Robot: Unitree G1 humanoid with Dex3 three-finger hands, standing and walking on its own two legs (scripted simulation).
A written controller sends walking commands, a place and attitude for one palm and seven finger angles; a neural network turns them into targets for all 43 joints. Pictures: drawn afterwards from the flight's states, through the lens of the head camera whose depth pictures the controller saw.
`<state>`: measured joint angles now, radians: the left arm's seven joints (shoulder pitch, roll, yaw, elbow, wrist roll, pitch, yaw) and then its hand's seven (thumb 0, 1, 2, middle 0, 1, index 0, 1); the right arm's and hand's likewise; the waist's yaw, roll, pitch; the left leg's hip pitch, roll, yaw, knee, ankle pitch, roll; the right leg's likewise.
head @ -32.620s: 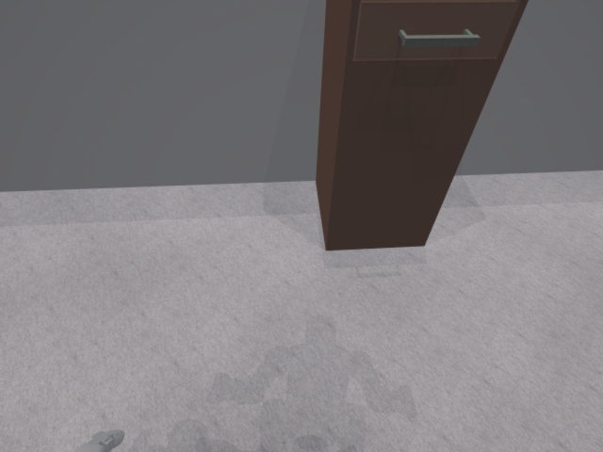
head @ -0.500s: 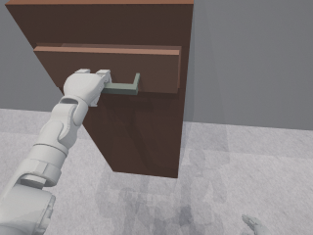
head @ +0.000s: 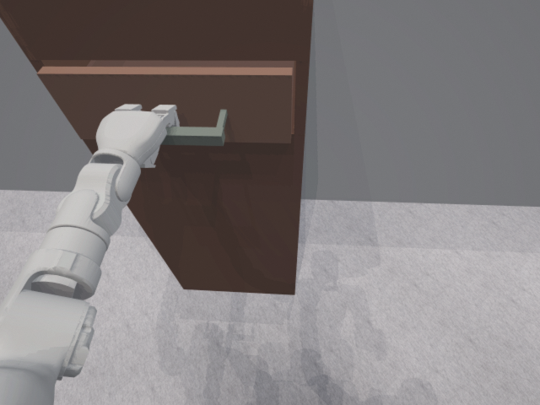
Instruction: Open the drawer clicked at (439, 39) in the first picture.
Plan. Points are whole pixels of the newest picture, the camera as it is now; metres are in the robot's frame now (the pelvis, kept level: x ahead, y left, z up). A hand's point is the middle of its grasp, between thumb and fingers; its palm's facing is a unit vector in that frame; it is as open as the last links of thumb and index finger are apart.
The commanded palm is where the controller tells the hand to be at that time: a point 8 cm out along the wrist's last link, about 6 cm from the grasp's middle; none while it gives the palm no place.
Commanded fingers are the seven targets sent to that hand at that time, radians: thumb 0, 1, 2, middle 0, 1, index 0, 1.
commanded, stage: pull the drawer open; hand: left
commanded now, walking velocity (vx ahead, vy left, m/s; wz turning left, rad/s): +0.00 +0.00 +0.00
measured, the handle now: (167, 125) +0.50 +0.18 +0.13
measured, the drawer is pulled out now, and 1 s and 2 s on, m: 0.03 0.05 0.14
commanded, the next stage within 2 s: none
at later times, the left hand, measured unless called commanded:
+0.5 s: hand (145, 169) +0.43 +0.21 +0.11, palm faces +0.03 -0.05 -1.00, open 5.5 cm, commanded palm +0.37 +0.21 +0.17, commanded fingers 0.00 0.90 0.90 -0.40 -1.35 -0.40 -1.35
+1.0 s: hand (148, 164) +0.44 +0.21 +0.10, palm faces -0.04 -0.02 -1.00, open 5.3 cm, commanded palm +0.42 +0.21 +0.17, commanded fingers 0.00 0.90 0.90 -0.40 -1.35 -0.40 -1.35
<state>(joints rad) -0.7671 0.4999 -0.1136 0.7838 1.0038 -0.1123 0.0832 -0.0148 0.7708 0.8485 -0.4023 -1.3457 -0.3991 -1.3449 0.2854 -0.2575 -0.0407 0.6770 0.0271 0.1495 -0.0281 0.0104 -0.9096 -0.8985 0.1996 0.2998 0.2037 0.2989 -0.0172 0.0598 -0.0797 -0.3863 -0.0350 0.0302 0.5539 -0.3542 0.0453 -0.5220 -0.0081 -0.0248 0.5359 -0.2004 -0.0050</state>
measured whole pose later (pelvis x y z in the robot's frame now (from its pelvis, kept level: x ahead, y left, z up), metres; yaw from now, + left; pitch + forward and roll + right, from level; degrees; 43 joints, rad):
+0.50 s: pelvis +0.03 +0.01 +0.01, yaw -2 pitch +10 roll -1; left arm -0.44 0.48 -0.08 0.35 0.96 0.01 0.04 0.02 0.77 0.78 -0.32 -1.35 -0.38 -1.33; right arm 0.19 -0.27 -0.03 0.61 0.04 0.15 0.01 0.01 -0.91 -0.90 0.20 0.30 0.20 0.30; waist 0.01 0.08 -0.09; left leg -0.29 -0.03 0.05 0.48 -0.35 0.04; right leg -0.44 0.01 0.00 0.47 -0.21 0.00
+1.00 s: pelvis +0.04 -0.01 +0.00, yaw +2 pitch +10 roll -1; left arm -0.58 0.47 -0.17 0.45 0.94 -0.04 -0.02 0.03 0.78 0.87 -0.41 -1.35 -0.42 -1.34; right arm 0.19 -0.25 -0.02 0.65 0.02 0.16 -0.01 0.01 -0.91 -0.90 0.20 0.30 0.20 0.30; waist 0.06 0.09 -0.08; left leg -0.31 -0.04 -0.02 0.52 -0.37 0.03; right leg -0.44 -0.01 -0.06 0.52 -0.26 -0.01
